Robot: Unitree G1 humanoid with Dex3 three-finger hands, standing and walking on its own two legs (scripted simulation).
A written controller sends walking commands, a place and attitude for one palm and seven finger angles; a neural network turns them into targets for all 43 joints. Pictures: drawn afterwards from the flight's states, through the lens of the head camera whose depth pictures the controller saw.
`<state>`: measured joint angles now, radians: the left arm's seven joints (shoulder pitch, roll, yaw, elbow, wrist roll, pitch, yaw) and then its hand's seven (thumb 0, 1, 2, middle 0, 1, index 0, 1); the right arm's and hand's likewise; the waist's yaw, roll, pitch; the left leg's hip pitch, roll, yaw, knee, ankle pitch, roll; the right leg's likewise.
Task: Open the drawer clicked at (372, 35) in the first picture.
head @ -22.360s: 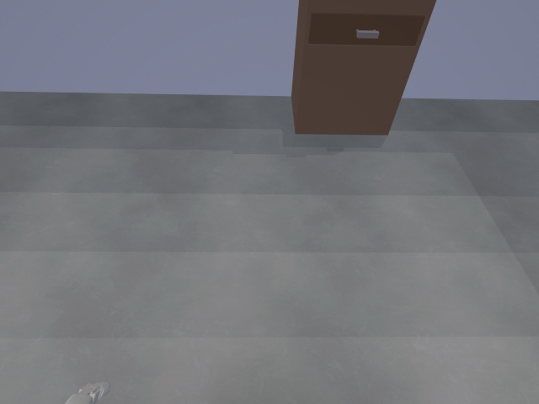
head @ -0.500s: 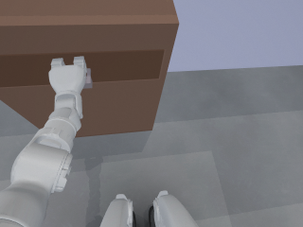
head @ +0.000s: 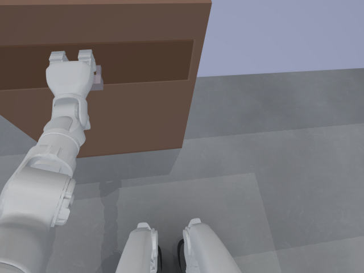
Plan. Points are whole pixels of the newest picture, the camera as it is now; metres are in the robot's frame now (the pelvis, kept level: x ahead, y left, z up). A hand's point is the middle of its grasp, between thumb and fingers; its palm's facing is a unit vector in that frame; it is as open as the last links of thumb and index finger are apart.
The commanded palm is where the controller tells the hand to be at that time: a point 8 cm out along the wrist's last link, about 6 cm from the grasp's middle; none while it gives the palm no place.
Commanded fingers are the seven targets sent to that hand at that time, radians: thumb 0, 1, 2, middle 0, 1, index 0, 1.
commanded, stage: lower the fingers behind the handle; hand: left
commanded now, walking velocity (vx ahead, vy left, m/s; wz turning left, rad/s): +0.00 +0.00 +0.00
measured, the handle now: (80, 76) +0.57 +0.21 -0.01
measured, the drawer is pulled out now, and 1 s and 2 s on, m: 0.00 0.00 0.00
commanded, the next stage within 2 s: lift the fingers back up to retry in 0.20 s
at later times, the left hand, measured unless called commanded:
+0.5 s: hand (79, 92) +0.52 +0.20 +0.00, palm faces -0.05 -0.01 -1.00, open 13.9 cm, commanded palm +0.51 +0.18 +0.05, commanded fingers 0.00 -0.50 0.30 -0.30 -1.20 -0.30 -1.20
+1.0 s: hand (75, 74) +0.52 +0.19 +0.06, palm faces -0.04 -0.03 -1.00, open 13.7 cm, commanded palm +0.50 +0.19 +0.10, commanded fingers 0.00 -0.50 0.30 -0.30 -1.20 -0.30 -1.20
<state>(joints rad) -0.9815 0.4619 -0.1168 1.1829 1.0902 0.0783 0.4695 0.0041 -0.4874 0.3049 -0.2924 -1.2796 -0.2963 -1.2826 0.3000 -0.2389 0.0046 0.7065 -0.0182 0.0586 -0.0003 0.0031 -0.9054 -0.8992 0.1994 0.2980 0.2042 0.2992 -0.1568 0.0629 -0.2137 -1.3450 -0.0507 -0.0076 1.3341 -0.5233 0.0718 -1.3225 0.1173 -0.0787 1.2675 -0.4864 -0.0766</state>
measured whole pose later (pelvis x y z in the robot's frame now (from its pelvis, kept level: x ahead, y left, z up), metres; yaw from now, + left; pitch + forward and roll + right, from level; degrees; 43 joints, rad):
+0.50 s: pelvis +0.01 +0.01 +0.01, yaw +0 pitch +30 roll -4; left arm -0.93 0.45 -0.10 1.14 1.08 0.07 0.43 0.00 -0.49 0.30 -0.27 -1.25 -0.30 -1.21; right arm 0.32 -0.23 -0.01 0.71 -0.01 0.05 -0.01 0.00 -0.90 -0.90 0.20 0.30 0.20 0.30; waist -0.16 0.08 -0.20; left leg -1.29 -0.05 0.00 1.28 -0.51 0.08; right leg -1.27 0.12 -0.07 1.22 -0.48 -0.07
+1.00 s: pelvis +0.05 +0.00 +0.07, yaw +0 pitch +24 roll -2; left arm -0.76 0.35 -0.09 1.08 1.07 0.07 0.47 0.00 -0.49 0.30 -0.33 -1.21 -0.33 -1.20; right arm 0.32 -0.23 -0.03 0.70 -0.01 0.12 -0.01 0.00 -0.90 -0.90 0.20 0.30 0.20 0.30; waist -0.11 0.06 -0.20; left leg -0.91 -0.05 0.01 0.97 -0.46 0.07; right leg -0.90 0.12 -0.01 0.92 -0.43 -0.07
